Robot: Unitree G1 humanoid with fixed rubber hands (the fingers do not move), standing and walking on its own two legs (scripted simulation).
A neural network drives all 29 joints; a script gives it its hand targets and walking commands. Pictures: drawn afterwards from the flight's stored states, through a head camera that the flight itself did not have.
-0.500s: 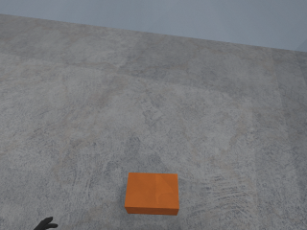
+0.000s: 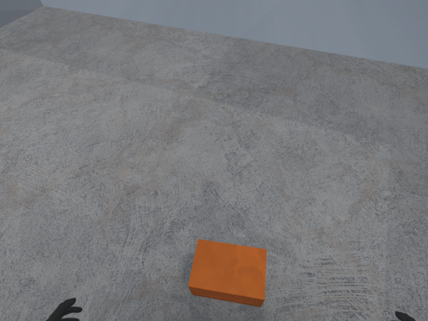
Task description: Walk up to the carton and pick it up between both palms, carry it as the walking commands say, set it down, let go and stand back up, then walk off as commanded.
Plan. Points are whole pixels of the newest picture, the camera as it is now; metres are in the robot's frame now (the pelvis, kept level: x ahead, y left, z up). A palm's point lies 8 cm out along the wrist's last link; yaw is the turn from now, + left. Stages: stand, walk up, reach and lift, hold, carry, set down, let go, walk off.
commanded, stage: walk up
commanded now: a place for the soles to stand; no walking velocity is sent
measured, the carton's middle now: (228, 272) +0.40 +0.01 -0.69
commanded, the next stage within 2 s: none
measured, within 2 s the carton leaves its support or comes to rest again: neither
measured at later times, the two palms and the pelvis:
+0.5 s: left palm out of the picture +0.06 +0.34 -0.09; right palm out of the picture +0.10 -0.31 -0.08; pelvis -0.02 +0.01 +0.01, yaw +1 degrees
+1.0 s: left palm out of the picture +0.05 +0.40 -0.07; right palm out of the picture +0.10 -0.31 -0.09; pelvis -0.03 +0.03 +0.00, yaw +2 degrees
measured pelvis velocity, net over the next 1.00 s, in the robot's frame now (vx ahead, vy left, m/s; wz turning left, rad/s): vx -0.03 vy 0.03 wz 0.04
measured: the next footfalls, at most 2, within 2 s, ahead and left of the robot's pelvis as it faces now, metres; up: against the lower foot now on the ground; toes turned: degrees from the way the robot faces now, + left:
left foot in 1.10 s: +0.02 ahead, +0.22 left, +0.00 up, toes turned -13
right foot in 1.30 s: +0.00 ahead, -0.02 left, +0.00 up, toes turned -3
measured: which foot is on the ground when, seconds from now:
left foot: down 0.00-0.84, up 0.86-1.00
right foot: down 0.00-1.00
